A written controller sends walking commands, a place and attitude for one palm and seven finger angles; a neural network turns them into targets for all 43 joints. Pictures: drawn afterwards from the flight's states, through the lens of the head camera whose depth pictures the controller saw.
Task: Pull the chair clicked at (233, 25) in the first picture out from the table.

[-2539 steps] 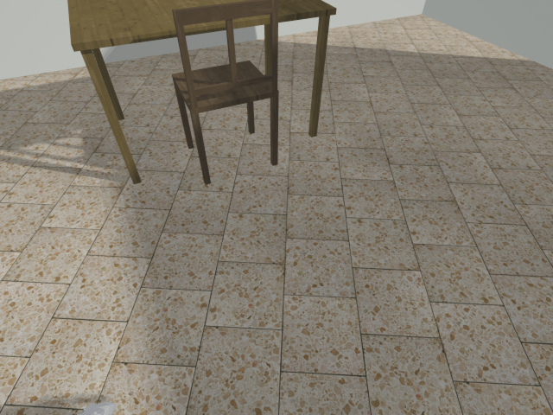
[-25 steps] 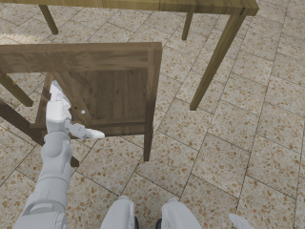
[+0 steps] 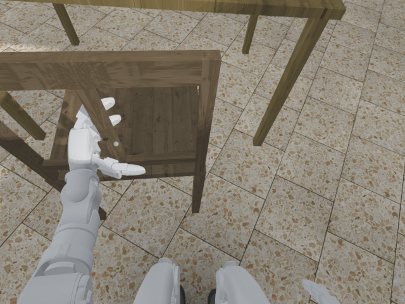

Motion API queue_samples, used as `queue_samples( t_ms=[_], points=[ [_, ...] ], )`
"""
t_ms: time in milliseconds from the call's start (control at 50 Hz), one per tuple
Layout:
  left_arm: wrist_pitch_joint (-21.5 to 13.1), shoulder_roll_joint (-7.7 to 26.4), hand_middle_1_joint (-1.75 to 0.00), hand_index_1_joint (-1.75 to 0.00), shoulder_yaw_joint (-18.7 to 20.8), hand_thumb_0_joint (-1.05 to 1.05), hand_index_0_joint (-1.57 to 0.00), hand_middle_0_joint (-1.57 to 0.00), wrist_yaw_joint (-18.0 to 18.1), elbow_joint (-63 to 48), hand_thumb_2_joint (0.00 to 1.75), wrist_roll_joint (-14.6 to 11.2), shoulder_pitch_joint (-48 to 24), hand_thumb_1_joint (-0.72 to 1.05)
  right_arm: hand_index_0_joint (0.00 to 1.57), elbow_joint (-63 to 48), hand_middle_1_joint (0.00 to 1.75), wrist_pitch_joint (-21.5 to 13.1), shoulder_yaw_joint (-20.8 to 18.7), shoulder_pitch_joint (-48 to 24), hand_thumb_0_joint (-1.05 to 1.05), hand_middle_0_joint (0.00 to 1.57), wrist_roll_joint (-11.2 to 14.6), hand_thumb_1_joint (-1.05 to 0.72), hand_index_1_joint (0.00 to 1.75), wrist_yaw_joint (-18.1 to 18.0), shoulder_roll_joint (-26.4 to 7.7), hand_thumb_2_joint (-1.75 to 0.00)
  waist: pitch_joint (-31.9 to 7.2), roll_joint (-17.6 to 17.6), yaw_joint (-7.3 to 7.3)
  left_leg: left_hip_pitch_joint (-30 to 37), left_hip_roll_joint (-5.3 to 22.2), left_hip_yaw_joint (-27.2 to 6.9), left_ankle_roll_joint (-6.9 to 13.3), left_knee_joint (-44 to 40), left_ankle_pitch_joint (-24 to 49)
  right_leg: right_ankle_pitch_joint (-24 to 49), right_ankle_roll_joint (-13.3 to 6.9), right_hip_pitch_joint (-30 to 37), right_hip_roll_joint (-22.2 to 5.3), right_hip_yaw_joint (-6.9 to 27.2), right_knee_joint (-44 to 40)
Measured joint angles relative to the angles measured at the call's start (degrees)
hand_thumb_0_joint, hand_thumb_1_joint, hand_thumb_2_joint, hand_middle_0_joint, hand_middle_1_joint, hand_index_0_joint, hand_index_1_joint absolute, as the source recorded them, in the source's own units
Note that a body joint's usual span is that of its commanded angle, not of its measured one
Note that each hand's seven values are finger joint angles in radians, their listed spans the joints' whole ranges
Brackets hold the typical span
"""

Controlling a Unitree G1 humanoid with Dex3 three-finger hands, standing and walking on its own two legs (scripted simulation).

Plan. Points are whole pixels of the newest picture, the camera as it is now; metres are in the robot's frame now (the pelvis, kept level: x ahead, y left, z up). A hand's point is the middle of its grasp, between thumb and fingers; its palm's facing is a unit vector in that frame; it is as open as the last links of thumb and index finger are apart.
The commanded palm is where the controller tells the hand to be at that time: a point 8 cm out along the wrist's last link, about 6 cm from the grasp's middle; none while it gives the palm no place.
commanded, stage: hook a spindle and tug to test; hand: left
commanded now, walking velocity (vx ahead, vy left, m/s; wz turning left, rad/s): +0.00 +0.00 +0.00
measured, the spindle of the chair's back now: (106, 129) +0.45 +0.20 +0.02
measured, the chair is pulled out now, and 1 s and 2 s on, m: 0.21 0.24 0.35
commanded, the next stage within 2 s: step backward, pulling the chair out in 1.06 s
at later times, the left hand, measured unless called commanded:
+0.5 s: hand (115, 140) +0.42 +0.17 +0.02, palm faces +0.11 -0.99 +0.00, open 5.6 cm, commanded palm +0.38 +0.21 +0.02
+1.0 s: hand (118, 152) +0.40 +0.16 +0.03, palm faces +0.11 -0.99 -0.01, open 5.6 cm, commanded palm +0.36 +0.21 +0.02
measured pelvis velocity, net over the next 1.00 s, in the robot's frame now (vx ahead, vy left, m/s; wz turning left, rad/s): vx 0.02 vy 0.00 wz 0.00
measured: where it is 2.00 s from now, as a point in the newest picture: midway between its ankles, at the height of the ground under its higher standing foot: outside the picture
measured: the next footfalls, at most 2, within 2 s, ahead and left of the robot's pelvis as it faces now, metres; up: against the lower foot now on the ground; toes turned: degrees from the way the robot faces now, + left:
none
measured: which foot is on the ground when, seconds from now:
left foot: down 0.00-1.00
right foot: down 0.00-1.00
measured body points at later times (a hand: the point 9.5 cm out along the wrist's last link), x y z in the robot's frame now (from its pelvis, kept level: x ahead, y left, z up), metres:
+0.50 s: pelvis +0.01 +0.01 +0.00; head +0.13 +0.03 +0.44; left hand +0.41 +0.23 +0.03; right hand +0.10 -0.25 -0.11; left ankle +0.03 +0.07 -0.63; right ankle +0.01 -0.09 -0.63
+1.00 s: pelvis +0.02 +0.00 +0.01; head +0.14 +0.02 +0.44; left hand +0.39 +0.22 +0.03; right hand +0.14 -0.25 -0.11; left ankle +0.03 +0.07 -0.63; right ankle +0.01 -0.09 -0.63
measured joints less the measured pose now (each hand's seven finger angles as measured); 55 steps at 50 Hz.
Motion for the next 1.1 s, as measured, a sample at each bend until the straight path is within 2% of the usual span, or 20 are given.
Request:
queue_samples(
  t_ms=[120, 200, 320, 460, 940, 1100],
  points=[
    [0.1, 0.3, -1.14, -1.15, 0.0, -0.01, -0.39, -0.40, -0.2, -0.1, 0.43, -0.2, 0.5, -0.20, 0.20, 0.4, 0.29, 0.3, 0.1, 0.8, 0.00, 0.20, 0.1, -0.91, 0.30, 0.0, 0.1, -0.90, -0.2, 0.0, 0.04, 0.5, 0.0, 0.2, 0.2, -0.4, 0.0, 0.1, 0.2, 0.4, 0.0, 0.2, -0.5],
    [0.0, 0.2, -1.28, -1.30, -0.2, -0.01, -0.43, -0.44, 0.0, 0.3, 0.51, -0.5, 0.1, -0.01, 0.20, 0.6, 0.29, 0.2, 0.1, 1.0, 0.00, 0.20, 0.2, -0.91, 0.30, 0.0, 0.0, -0.90, -0.1, 0.0, -0.02, 0.5, -0.1, 0.1, 0.3, -0.5, 0.0, 0.2, 0.3, 0.6, 0.0, 0.1, -0.7],
    [-0.2, 0.0, -1.38, -1.40, -0.1, 0.00, -0.45, -0.47, 0.1, 0.2, 0.65, -0.2, -0.4, 0.31, 0.20, 0.5, 0.29, 0.4, -0.2, 0.8, 0.00, 0.20, 0.0, -0.91, 0.30, 0.1, -0.2, -0.90, -0.2, -0.1, -0.14, 0.2, -0.1, 0.2, 0.4, -0.4, -0.1, 0.1, 0.5, 0.3, 0.0, 0.3, -0.7],
    [0.4, -0.3, -1.41, -1.42, -0.5, 0.01, -0.45, -0.47, 0.3, -1.3, 0.80, -0.4, 0.8, 0.67, 0.20, -0.1, 0.29, 1.1, -0.4, 0.6, 0.00, 0.20, 0.1, -0.91, 0.30, 0.4, -0.2, -0.90, -0.4, -0.1, 0.00, 0.8, 0.0, 0.4, 0.5, -0.8, -0.4, -0.1, 0.6, 0.8, 0.1, 0.6, -1.1],
    [2.4, -3.0, -1.43, -1.45, -4.4, 0.02, -0.41, -0.41, 2.1, -11.7, 0.77, -1.4, 10.0, 0.69, 0.20, -2.1, 0.29, 2.0, -0.8, -0.8, 0.00, 0.20, 0.5, -0.91, 0.30, 1.1, 0.4, -0.90, -0.6, 0.1, 1.77, 3.1, -0.2, 0.4, 0.2, -2.1, -1.2, -1.0, 0.4, 3.0, 0.1, 0.8, -2.1],
    [2.1, -3.7, -1.43, -1.45, -5.4, 0.01, -0.41, -0.42, 2.0, -14.2, 0.77, -1.1, 13.2, 0.69, 0.20, -2.4, 0.29, 1.5, -0.7, -1.3, 0.00, 0.20, 0.4, -0.91, 0.30, 0.8, 0.4, -0.90, -0.7, -0.2, 2.14, 3.8, -0.3, 0.2, -0.1, -2.1, -1.4, -1.3, 0.1, 3.7, 0.1, 0.6, -2.0]
  ],
)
